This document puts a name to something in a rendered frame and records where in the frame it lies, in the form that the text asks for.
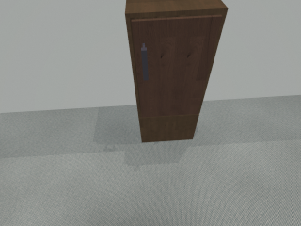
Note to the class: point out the cupboard door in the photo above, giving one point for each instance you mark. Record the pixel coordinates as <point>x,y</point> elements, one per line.
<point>179,55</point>

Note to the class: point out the handle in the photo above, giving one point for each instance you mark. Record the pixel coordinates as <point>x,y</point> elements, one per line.
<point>144,57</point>

